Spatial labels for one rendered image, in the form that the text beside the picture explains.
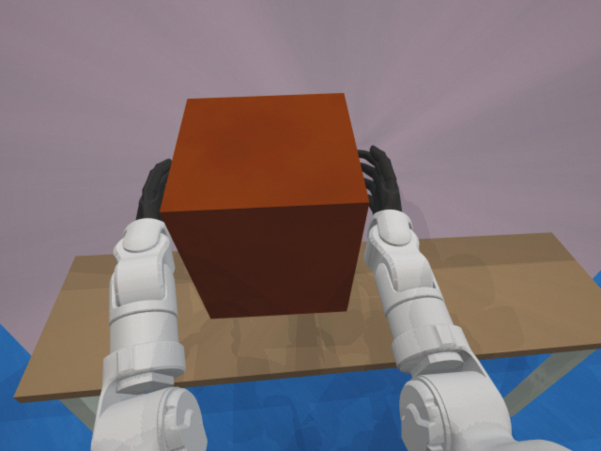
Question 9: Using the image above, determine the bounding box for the table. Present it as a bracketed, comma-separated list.
[14, 232, 601, 432]

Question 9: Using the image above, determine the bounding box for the robot left upper arm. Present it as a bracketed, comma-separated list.
[92, 386, 208, 451]

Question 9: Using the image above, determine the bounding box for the carton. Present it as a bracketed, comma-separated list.
[160, 93, 369, 319]

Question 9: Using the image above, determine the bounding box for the robot right upper arm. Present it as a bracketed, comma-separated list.
[399, 371, 572, 451]

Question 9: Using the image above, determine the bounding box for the left robot forearm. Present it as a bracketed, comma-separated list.
[91, 218, 186, 451]

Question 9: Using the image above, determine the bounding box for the robot left hand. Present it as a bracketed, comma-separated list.
[135, 159, 172, 222]

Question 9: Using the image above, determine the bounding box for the right robot forearm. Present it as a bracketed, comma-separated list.
[364, 210, 512, 432]

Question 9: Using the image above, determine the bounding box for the robot right hand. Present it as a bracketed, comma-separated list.
[357, 146, 402, 215]

